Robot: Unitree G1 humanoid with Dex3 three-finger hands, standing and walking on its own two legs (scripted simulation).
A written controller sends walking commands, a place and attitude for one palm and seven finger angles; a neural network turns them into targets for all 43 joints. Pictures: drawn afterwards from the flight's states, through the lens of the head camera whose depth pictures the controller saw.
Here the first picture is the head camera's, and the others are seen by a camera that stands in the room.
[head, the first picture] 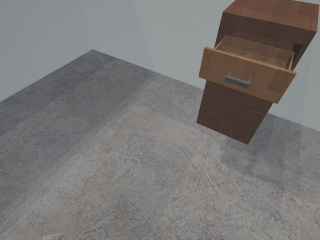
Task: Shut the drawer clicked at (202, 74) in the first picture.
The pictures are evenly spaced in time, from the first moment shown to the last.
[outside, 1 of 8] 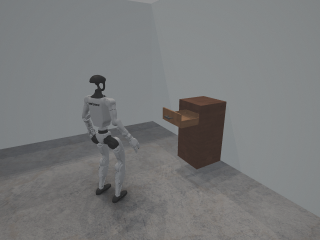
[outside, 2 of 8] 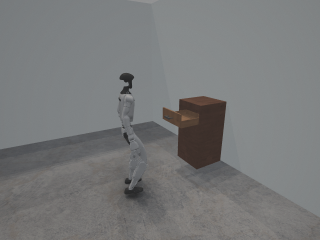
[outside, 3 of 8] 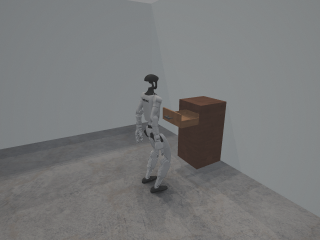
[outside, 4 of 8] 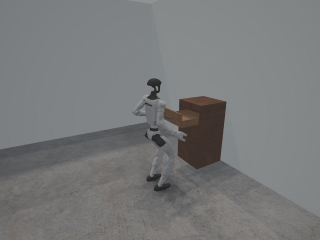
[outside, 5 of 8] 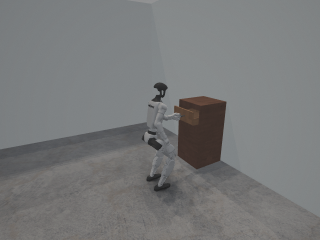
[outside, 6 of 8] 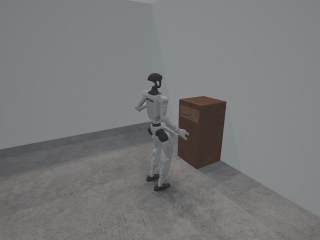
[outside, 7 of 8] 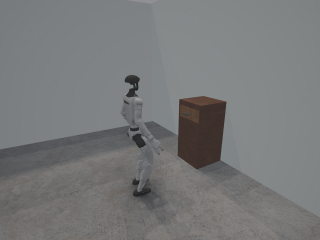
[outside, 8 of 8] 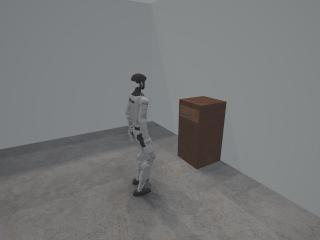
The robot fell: no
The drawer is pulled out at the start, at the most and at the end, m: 0.29 0.29 0.00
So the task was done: yes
